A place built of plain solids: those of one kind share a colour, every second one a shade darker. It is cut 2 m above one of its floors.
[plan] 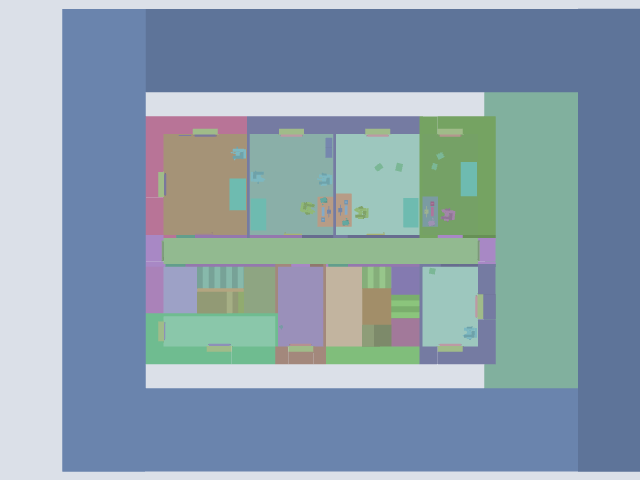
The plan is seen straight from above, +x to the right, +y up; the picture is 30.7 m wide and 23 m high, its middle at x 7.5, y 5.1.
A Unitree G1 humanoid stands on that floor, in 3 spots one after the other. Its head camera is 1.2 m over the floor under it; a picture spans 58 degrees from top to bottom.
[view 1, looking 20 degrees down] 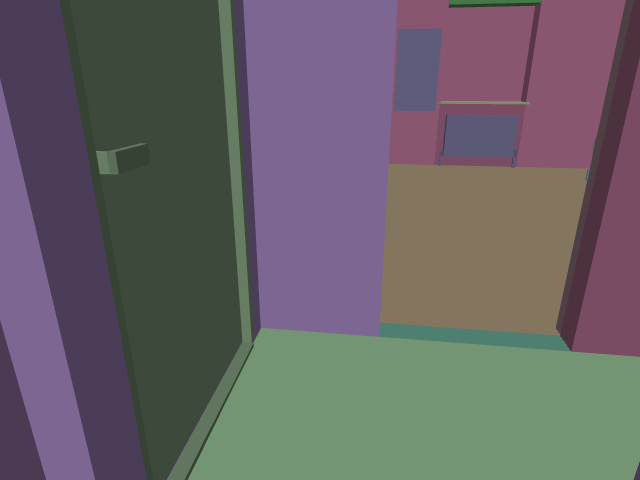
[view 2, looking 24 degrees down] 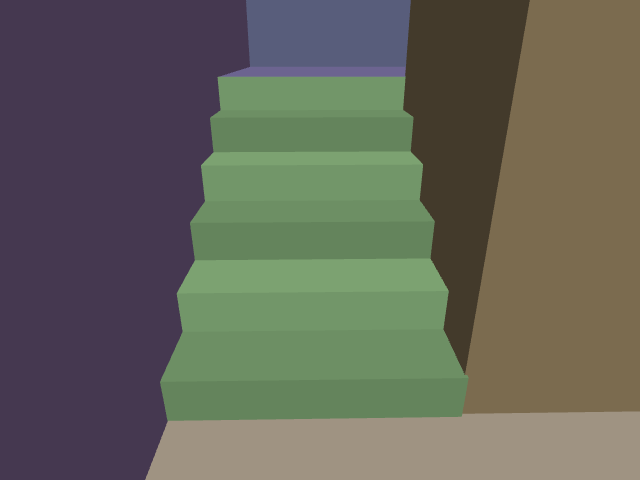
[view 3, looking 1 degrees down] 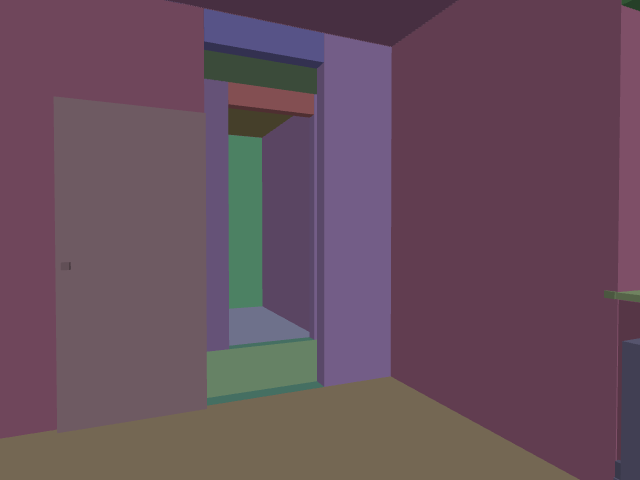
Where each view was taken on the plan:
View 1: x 0.57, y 3.30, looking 98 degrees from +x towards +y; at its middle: wall_corr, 2.04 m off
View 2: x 8.37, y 3.30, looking -1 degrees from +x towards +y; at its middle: flightaSb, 1.86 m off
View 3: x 2.00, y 8.38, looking -114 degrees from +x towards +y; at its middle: wall_corr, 3.42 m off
